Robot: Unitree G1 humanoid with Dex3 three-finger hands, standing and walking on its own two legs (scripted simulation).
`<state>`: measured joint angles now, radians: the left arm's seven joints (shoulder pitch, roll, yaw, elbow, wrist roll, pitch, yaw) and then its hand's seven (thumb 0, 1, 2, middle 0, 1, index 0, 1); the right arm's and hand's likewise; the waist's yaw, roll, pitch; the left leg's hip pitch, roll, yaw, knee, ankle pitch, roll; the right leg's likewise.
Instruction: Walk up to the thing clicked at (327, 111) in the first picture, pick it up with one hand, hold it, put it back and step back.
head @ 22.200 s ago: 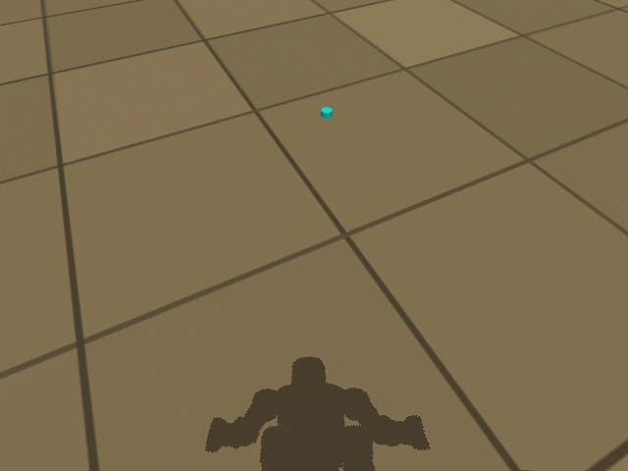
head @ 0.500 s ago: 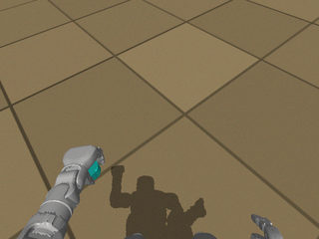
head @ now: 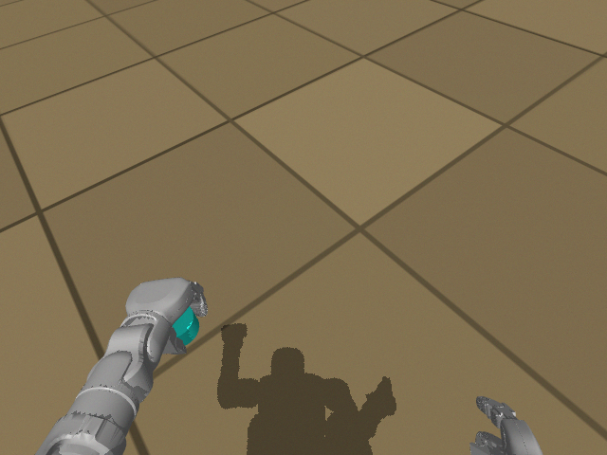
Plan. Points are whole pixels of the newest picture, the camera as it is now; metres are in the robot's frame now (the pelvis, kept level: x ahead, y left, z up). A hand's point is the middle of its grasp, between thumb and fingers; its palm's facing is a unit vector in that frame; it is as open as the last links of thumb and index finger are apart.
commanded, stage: hold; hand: left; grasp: from above
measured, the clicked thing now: (177, 324) +0.32 +0.23 -0.07
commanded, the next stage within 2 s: crouch in 1.18 s
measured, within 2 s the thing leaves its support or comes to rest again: neither
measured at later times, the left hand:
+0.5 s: hand (169, 329) +0.29 +0.22 -0.03, palm faces -0.44 -0.07 -0.90, open 7.8 cm
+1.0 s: hand (171, 326) +0.29 +0.22 -0.02, palm faces -0.46 -0.07 -0.89, open 7.8 cm
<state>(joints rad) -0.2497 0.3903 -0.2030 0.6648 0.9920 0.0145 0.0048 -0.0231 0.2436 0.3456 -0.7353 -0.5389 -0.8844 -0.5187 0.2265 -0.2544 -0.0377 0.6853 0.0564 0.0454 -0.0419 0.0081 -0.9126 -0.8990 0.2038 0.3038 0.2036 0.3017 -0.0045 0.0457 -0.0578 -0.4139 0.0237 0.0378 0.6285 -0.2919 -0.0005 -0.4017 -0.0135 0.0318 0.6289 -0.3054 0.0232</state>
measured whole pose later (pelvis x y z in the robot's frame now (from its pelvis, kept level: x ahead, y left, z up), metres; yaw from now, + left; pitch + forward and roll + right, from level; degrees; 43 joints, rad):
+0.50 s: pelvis +0.00 +0.00 +0.01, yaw +0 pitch +2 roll +0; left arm -0.23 0.40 -0.21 0.60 0.98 0.01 -0.04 -0.02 0.25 0.35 -0.73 -0.54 -0.87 -0.53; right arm 0.20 -0.25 -0.02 0.67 0.07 0.05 -0.05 0.01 -0.91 -0.90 0.20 0.30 0.20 0.30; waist 0.01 0.05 -0.03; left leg -0.33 0.02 0.04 0.54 -0.25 0.00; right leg -0.33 -0.02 0.04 0.55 -0.26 0.02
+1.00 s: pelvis +0.00 +0.00 +0.01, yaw +0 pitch +2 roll +0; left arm -0.23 0.39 -0.22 0.59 0.98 0.01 -0.06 -0.02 0.25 0.33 -0.73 -0.54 -0.88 -0.51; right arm 0.19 -0.25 -0.02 0.66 0.07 0.07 -0.06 0.01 -0.91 -0.90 0.20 0.30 0.20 0.30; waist 0.02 0.05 -0.02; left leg -0.28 0.02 0.04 0.48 -0.23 0.00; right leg -0.28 -0.02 0.04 0.50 -0.25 0.02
